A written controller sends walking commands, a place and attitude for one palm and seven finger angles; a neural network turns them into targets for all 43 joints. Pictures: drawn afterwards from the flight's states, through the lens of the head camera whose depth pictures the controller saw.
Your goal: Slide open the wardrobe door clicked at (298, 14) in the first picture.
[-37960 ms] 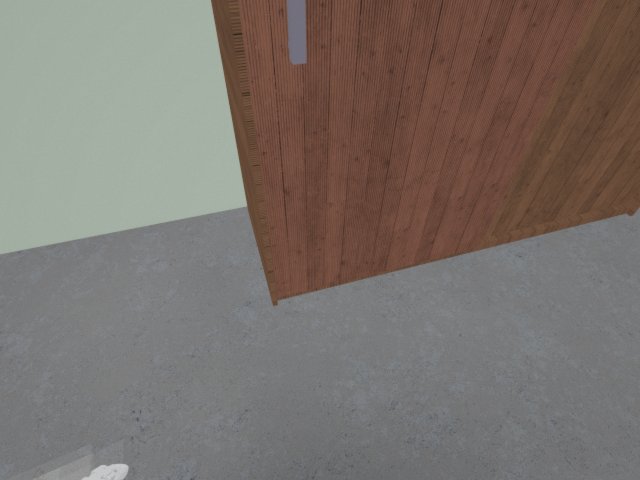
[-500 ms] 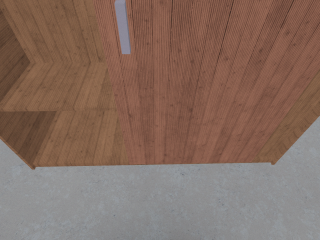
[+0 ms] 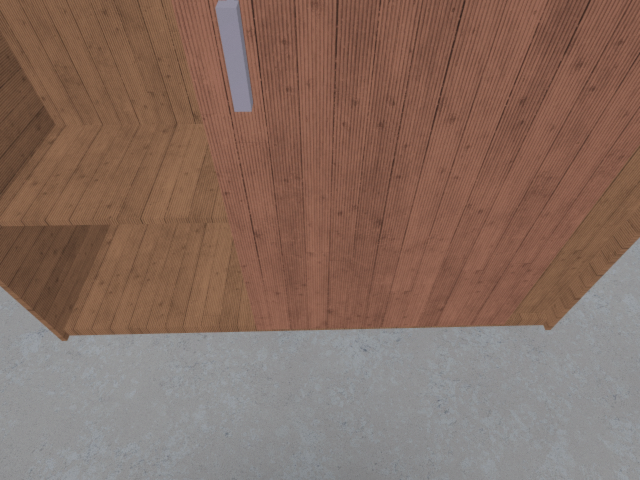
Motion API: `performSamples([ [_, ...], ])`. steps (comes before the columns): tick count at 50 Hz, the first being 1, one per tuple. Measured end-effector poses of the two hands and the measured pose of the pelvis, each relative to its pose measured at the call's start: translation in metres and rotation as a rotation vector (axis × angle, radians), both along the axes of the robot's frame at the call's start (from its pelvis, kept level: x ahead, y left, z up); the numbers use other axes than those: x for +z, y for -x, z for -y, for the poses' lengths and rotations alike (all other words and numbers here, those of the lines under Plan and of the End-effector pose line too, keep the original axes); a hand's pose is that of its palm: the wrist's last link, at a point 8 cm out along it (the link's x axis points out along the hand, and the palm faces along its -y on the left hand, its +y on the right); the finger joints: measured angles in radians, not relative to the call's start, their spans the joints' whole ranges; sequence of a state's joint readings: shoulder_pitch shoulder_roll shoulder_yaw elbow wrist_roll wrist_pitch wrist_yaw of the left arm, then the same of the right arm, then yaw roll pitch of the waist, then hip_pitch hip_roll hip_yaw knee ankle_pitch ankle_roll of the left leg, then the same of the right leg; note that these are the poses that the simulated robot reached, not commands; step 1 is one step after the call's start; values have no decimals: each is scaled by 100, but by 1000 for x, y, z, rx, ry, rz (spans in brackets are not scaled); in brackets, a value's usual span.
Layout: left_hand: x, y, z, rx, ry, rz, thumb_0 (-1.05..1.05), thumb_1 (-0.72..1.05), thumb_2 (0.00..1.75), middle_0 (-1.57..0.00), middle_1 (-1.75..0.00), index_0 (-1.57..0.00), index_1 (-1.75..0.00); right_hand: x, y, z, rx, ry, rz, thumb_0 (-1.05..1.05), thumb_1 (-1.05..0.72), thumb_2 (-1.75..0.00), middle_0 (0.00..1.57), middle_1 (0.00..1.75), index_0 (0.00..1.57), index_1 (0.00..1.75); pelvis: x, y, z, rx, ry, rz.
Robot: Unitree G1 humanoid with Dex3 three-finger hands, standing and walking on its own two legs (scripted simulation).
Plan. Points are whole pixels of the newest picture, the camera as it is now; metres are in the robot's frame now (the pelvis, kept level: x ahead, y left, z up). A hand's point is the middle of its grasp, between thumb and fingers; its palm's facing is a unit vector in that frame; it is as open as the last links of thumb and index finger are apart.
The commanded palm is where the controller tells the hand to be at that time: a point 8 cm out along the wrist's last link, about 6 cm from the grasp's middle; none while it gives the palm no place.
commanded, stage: look to check the result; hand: left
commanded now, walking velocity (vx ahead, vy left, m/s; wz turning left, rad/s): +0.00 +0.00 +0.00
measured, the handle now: (238, 53) +0.65 +0.16 +0.21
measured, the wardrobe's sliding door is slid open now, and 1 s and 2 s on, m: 0.66 0.66 0.66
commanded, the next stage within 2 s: stand and wait in 0.06 s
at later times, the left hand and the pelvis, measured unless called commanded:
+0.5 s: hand out of the picture +0.08 +0.22 -0.16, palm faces -0.02 -0.95 -0.31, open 7.4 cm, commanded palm none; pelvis +0.01 -0.01 +0.00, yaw -1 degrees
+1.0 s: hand out of the picture +0.05 +0.21 -0.17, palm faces -0.01 -0.96 -0.29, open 7.4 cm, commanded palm none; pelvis -0.01 -0.02 +0.00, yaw -1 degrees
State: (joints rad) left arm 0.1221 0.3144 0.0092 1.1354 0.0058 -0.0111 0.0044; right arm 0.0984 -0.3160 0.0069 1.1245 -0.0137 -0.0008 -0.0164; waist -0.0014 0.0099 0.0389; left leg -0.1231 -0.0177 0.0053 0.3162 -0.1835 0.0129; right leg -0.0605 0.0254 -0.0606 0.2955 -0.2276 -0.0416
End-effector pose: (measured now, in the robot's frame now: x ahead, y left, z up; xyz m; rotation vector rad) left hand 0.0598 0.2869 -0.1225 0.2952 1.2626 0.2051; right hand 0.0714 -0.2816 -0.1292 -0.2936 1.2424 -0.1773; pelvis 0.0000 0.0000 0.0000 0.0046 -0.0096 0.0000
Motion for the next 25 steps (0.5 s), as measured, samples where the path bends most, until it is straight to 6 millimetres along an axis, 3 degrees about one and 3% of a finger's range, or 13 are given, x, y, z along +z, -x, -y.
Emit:
performSamples([
  [13,0,-19,15,-18,13,33,1,90,90,-21,-30,-21,-30,-1,-3,4,-11,-8,5,1,-91,-90,21,30,20,30,0,-6,7,-5,-3,0],
  [25,-3,-15,25,-15,20,23,1,90,90,-21,-30,-21,-30,-3,10,10,-32,-7,-21,1,-91,-90,21,30,20,30,0,-6,14,-10,-3,5],
])
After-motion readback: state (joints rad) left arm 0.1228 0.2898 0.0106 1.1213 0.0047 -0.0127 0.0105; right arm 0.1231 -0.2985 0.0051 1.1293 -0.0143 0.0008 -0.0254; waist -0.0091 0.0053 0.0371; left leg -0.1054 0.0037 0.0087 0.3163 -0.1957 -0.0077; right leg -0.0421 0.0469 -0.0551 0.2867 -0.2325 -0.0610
